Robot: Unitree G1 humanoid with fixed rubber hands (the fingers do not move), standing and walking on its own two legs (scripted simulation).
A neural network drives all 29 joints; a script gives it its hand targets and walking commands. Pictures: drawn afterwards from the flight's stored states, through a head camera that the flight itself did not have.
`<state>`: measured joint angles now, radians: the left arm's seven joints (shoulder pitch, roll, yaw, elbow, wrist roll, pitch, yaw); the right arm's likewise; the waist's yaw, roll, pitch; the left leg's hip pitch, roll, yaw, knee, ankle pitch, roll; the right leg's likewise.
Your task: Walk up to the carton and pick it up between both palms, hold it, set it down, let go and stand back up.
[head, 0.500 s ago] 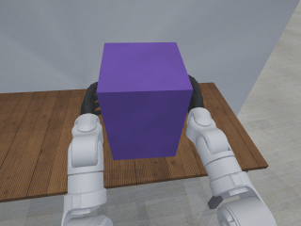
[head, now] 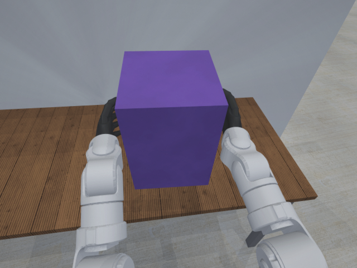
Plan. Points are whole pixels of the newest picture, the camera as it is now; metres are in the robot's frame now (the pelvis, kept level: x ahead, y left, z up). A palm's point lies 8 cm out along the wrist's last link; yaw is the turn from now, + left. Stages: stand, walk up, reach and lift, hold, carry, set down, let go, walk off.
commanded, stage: set down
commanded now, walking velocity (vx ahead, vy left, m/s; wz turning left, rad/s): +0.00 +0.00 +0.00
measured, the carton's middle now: (169, 123) +0.38 +0.02 +0.16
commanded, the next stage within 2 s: none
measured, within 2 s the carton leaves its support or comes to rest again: neither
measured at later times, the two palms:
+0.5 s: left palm (113, 148) +0.37 +0.14 +0.10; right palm (225, 143) +0.37 -0.11 +0.10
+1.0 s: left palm (119, 150) +0.39 +0.13 +0.07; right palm (225, 142) +0.39 -0.12 +0.09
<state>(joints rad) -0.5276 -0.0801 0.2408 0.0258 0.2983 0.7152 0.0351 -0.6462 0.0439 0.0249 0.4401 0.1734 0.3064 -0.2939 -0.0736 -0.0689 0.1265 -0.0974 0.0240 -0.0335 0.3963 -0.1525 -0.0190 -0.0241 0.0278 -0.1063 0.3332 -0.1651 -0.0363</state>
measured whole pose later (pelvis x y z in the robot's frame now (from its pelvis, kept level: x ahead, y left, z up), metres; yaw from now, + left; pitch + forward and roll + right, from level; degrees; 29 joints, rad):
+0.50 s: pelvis +0.01 +0.00 +0.00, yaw -1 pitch -7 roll -1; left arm -0.47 -0.11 0.25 0.25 0.33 0.42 0.02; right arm -0.53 0.13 -0.12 0.62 -0.02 -0.03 -0.22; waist -0.01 -0.09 0.14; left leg -0.08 0.02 -0.02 0.35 -0.15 -0.02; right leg -0.01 0.03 -0.09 0.30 -0.16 -0.04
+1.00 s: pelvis +0.03 +0.00 +0.00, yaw -1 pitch -3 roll -1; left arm -0.44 -0.12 0.24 0.36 0.31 0.29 0.05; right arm -0.50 0.11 -0.11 0.68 -0.02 -0.11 -0.22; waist -0.02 -0.08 0.08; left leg -0.13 0.03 -0.01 0.36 -0.17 -0.02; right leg -0.06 0.03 -0.08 0.28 -0.17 -0.04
